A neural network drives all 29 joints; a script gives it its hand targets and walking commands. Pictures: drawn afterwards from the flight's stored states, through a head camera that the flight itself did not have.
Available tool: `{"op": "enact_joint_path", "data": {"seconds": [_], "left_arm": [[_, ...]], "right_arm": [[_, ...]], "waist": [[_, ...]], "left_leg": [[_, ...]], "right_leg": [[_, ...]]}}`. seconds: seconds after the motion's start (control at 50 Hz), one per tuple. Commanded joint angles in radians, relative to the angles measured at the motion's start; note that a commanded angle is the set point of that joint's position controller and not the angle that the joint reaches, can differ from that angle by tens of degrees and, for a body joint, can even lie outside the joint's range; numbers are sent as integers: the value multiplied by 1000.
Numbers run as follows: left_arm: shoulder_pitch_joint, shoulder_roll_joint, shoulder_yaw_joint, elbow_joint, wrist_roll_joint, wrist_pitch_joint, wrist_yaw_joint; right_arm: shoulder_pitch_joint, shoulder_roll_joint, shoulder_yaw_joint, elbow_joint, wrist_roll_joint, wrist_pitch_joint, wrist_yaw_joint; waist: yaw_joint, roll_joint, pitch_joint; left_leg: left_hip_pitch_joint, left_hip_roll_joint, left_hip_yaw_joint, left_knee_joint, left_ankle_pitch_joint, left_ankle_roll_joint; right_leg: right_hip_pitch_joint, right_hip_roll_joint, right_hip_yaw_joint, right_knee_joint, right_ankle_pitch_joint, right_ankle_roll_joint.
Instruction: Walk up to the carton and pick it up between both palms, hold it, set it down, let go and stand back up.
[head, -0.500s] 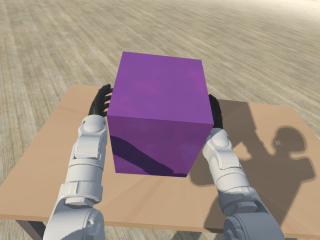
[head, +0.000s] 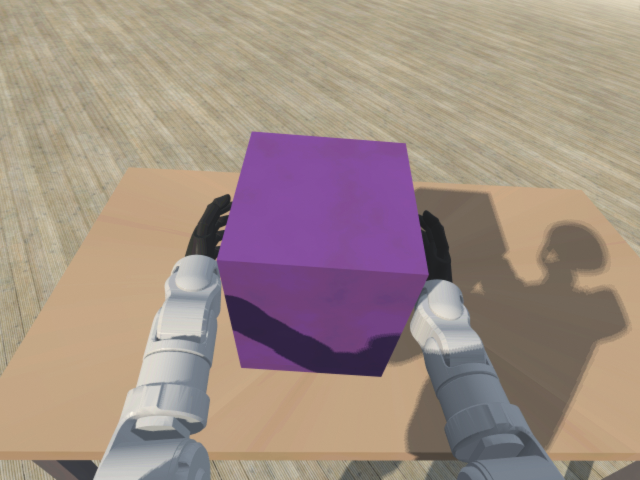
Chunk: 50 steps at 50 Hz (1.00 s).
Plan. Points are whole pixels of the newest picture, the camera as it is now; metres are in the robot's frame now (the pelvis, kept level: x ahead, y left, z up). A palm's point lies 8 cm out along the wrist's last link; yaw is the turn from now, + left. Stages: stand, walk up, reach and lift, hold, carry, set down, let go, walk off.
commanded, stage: set down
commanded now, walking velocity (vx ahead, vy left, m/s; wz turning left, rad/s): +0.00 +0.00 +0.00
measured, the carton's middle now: (319, 260) +0.39 -0.04 +0.09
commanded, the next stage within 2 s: none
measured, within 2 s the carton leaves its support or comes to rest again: rests again in 1.72 s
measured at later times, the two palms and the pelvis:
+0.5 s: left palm (225, 254) +0.41 +0.09 +0.09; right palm (438, 287) +0.34 -0.19 +0.08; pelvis +0.00 +0.00 +0.00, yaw -1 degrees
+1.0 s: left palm (223, 267) +0.42 +0.10 +0.06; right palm (429, 300) +0.34 -0.19 +0.05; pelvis +0.01 +0.00 +0.00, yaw +0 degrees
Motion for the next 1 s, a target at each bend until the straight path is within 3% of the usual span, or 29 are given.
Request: {"op": "enact_joint_path", "data": {"seconds": [0.0,0.04,0.06,0.1,0.12,0.16,0.2,0.26,0.28,0.32,0.4,0.44,0.46,0.5,0.54,0.6,0.62,0.64,0.66,0.68,0.7,0.72,0.74,0.78,0.88,0.9,0.92,0.94,0.98], "left_arm": [[-682,-688,-428,-103,-57,-109,-172],[-677,-679,-410,-30,-38,-116,-177],[-731,-675,-411,-65,-51,-130,-177],[-769,-664,-395,-2,-66,-152,-171],[-796,-696,-409,-42,-77,-168,-168],[-801,-735,-453,-32,-98,-191,-156],[-826,-708,-380,100,-52,-188,-164],[-769,-687,-353,134,-57,-188,-171],[-744,-688,-322,178,-48,-194,-174],[-777,-675,-323,178,-43,-201,-176],[-764,-647,-274,195,-47,-244,-172],[-764,-663,-264,222,-30,-251,-176],[-732,-667,-259,170,-27,-263,-174],[-741,-672,-289,153,-19,-272,-176],[-718,-656,-240,251,-5,-270,-185],[-706,-659,-289,189,-30,-280,-180],[-697,-641,-300,183,-33,-283,-179],[-705,-681,-333,170,-51,-295,-178],[-726,-683,-370,120,-53,-310,-173],[-739,-697,-381,95,-62,-323,-162],[-748,-706,-402,106,-73,-329,-156],[-742,-696,-389,141,-61,-332,-153],[-743,-691,-415,107,-67,-344,-153],[-769,-684,-408,116,-65,-363,-157],[-746,-707,-421,153,-73,-416,-149],[-741,-728,-418,181,-65,-417,-151],[-724,-690,-399,223,-56,-416,-158],[-720,-684,-368,264,-38,-412,-166],[-718,-668,-333,256,-26,-410,-177]], "right_arm": [[-830,628,372,-269,-54,-106,162],[-815,604,325,-226,-89,-113,165],[-875,598,321,-230,-92,-120,165],[-904,609,283,-225,-106,-141,173],[-918,631,279,-234,-117,-151,177],[-926,638,259,-218,-123,-175,186],[-911,604,189,-127,-174,-153,187],[-904,609,205,-138,-166,-149,194],[-905,610,217,-118,-165,-148,193],[-911,634,205,-160,-172,-153,191],[-920,638,247,-141,-147,-159,194],[-906,670,258,-123,-171,-167,194],[-877,696,293,-141,-159,-180,193],[-874,705,318,-191,-149,-191,188],[-857,689,264,-110,-191,-179,190],[-779,674,273,-125,-191,-200,191],[-815,680,296,-145,-171,-208,186],[-802,687,292,-151,-178,-215,181],[-787,701,290,-156,-168,-222,175],[-818,696,315,-182,-158,-229,179],[-778,711,294,-169,-165,-234,178],[-791,688,299,-115,-182,-231,178],[-740,700,282,-120,-188,-239,174],[-733,708,260,-114,-213,-245,165],[-745,724,275,-125,-198,-268,165],[-753,741,287,-123,-193,-268,167],[-727,737,278,-102,-201,-266,167],[-759,737,281,-86,-210,-258,172],[-727,733,274,-55,-224,-253,176]], "waist": [[-12,71,-511],[-33,94,-482],[10,75,-504],[-21,54,-511],[-8,84,-571],[-57,139,-619],[-69,111,-523],[-45,61,-526],[-1,64,-501],[-58,71,-549],[12,28,-583],[3,0,-585],[48,23,-628],[38,46,-684],[40,37,-573],[5,41,-629],[31,53,-651],[-21,71,-660],[-27,109,-705],[15,118,-750],[-41,129,-762],[-10,118,-733],[-49,112,-782],[-62,117,-770],[-69,136,-783],[-47,149,-770],[-71,118,-722],[-23,98,-703],[-12,67,-700]], "left_leg": [[155,-56,76,-11,338,-46],[144,-55,90,-25,239,-56],[130,-60,91,-32,193,-41],[108,-50,89,-26,178,-36],[145,-55,96,-32,210,-38],[194,-46,87,16,308,-69],[135,-46,82,-10,155,-50],[119,-41,95,-39,140,-33],[95,-41,86,-39,168,-28],[107,-51,97,-33,144,-30],[102,-49,85,-15,280,-26],[79,-49,101,-2,287,-21],[103,-51,105,-8,362,-24],[115,-53,97,24,441,-31],[73,-42,92,-4,339,-29],[146,-41,94,10,467,-45],[140,-42,99,19,486,-56],[138,-55,101,35,489,-58],[173,-51,99,42,502,-66],[187,-42,86,55,550,-75],[216,-38,90,73,589,-81],[194,-30,75,69,557,-71],[220,-29,77,63,557,-81],[185,-29,66,58,516,-81],[169,-31,64,95,577,-81],[134,-32,65,76,534,-74],[83,-37,81,61,473,-68],[67,-36,82,51,430,-59],[48,-39,90,34,407,-45]], "right_leg": [[140,59,-83,52,403,-9],[125,61,-98,25,315,-9],[110,56,-94,26,254,-9],[83,53,-98,18,259,-5],[97,54,-111,33,271,-7],[54,60,-108,38,303,-22],[9,52,-108,5,202,-24],[76,47,-104,29,255,-7],[88,44,-93,41,237,-14],[88,53,-94,23,248,-5],[113,51,-77,58,399,-1],[98,52,-64,53,418,3],[130,60,-75,69,504,0],[159,54,-68,86,589,21],[133,46,-68,64,497,12],[126,60,-84,66,580,19],[138,60,-75,67,612,25],[118,62,-73,64,638,17],[110,64,-78,70,619,13],[94,63,-88,73,610,6],[65,77,-99,68,612,-5],[25,70,-83,46,575,-7],[29,71,-94,51,588,-10],[39,66,-97,60,616,-3],[34,53,-79,86,686,-12],[43,53,-74,81,669,-19],[57,42,-65,77,678,-15],[71,40,-72,97,632,-2],[115,46,-71,81,610,-2]]}}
